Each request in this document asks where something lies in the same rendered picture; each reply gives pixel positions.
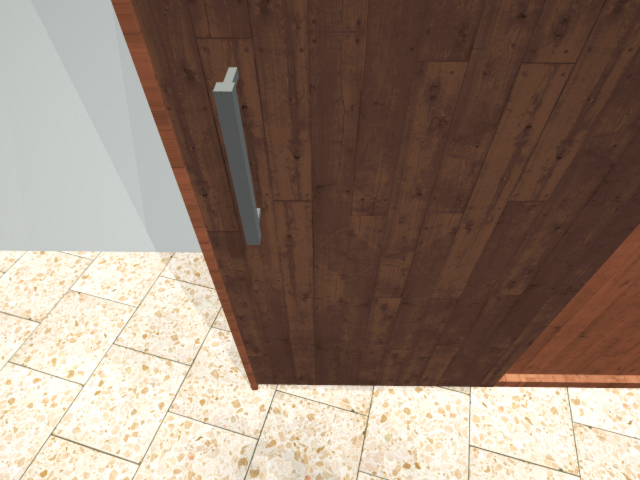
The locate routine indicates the handle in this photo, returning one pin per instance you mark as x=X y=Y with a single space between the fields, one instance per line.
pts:
x=227 y=105

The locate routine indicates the wardrobe door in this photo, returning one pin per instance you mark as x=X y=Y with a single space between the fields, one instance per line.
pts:
x=598 y=331
x=437 y=179

